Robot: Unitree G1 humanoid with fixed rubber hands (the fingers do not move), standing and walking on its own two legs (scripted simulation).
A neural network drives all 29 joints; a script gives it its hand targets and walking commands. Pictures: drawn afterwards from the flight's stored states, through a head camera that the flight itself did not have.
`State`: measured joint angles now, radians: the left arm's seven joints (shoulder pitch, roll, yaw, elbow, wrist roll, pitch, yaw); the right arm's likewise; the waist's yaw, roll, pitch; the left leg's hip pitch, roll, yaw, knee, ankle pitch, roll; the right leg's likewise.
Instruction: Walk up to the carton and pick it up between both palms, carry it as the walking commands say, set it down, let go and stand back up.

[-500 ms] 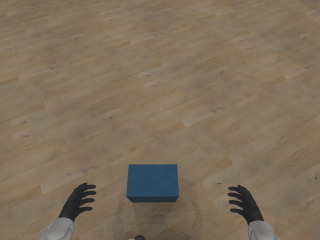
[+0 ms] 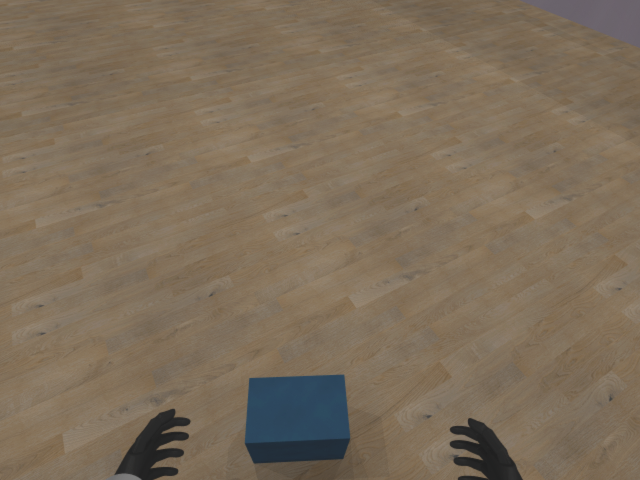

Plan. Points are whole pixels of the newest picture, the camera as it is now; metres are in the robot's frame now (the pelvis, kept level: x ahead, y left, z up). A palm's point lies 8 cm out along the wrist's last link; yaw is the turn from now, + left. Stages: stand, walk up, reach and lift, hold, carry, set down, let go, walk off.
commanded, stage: let go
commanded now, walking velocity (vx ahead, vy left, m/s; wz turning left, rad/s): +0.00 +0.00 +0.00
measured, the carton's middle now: (298, 420) +0.40 +0.05 -0.66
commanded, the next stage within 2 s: stand in 0.08 s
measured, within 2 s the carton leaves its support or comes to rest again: neither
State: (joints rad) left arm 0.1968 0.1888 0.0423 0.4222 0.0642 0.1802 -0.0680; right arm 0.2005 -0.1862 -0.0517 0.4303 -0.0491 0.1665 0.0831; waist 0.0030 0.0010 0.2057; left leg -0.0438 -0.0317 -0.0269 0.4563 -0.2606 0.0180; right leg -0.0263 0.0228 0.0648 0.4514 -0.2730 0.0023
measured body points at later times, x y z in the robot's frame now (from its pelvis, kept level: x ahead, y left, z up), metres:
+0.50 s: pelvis +0.03 +0.01 +0.00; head +0.00 +0.01 +0.45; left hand +0.15 +0.29 -0.10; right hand +0.13 -0.30 -0.10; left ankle +0.00 +0.11 -0.74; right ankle +0.00 -0.12 -0.74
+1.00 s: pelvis +0.00 +0.00 +0.00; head -0.03 +0.00 +0.45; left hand +0.09 +0.29 -0.12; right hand +0.05 -0.31 -0.12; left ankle +0.00 +0.11 -0.74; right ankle +0.00 -0.12 -0.74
